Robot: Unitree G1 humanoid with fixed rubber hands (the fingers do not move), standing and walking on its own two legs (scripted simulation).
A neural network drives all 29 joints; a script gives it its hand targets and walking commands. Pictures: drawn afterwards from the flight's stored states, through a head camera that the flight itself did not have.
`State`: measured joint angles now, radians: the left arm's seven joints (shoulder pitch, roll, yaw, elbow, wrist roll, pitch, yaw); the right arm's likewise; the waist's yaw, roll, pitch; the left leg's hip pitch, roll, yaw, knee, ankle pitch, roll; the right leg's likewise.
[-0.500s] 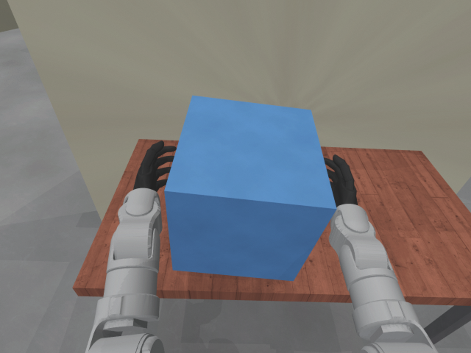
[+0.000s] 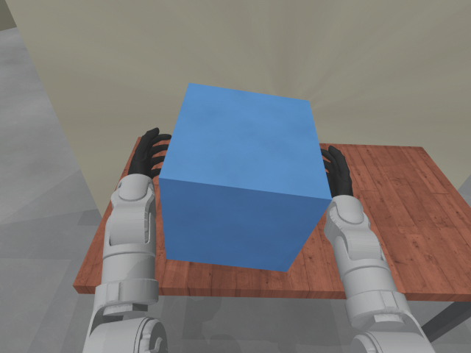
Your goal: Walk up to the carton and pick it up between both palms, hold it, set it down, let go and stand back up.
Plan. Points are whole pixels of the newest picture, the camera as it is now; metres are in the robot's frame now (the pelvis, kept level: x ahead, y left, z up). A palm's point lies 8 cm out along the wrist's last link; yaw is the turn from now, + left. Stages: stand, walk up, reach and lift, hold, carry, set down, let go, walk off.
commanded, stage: reach and lift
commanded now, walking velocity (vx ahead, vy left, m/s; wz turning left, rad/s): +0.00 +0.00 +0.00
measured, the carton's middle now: (238, 178) +0.43 -0.01 +0.09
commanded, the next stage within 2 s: hold in 0.64 s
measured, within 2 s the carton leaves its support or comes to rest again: neither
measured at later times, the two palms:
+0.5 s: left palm (139, 172) +0.36 +0.16 +0.17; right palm (342, 187) +0.35 -0.17 +0.15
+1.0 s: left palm (117, 169) +0.34 +0.18 +0.19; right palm (334, 174) +0.34 -0.15 +0.18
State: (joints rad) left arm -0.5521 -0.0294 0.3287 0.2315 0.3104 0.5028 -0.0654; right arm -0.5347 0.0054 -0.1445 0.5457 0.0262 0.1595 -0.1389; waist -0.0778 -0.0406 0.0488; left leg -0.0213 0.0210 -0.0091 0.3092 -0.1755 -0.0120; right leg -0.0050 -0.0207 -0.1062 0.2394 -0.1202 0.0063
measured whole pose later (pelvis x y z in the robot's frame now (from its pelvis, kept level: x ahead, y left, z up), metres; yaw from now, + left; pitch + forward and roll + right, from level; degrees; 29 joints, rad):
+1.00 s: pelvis -0.01 +0.00 +0.00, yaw +0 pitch -10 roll -1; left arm -0.59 -0.02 0.37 0.07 0.36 0.72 -0.10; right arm -0.63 -0.01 -0.09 0.51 0.12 0.29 -0.17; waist -0.07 -0.06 0.06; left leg 0.04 0.02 -0.01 0.30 -0.16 -0.01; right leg 0.04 -0.02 -0.11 0.24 -0.11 0.00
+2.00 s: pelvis -0.01 -0.01 +0.00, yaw +0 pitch -10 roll -1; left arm -0.56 -0.02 0.35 0.02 0.36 0.71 -0.11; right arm -0.59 -0.02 -0.05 0.45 0.13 0.28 -0.19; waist -0.08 -0.06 0.08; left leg 0.04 0.03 -0.01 0.31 -0.17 -0.02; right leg 0.05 -0.01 -0.11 0.24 -0.12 0.00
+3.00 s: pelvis -0.01 +0.00 +0.00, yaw +0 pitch -10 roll -1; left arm -0.54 -0.03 0.34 0.02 0.34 0.70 -0.10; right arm -0.56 -0.03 -0.05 0.42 0.14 0.27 -0.19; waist -0.08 -0.04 0.07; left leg 0.04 0.03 0.00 0.32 -0.18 -0.01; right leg 0.06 -0.01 -0.10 0.24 -0.12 0.00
